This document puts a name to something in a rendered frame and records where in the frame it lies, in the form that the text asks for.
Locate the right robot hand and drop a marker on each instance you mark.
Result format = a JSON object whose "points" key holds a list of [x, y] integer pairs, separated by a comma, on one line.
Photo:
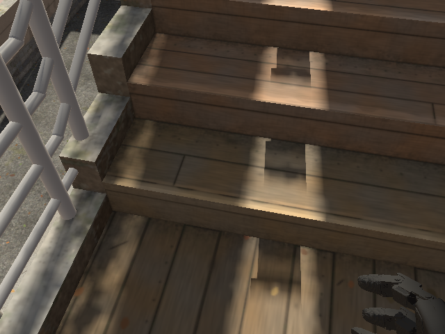
{"points": [[429, 317]]}

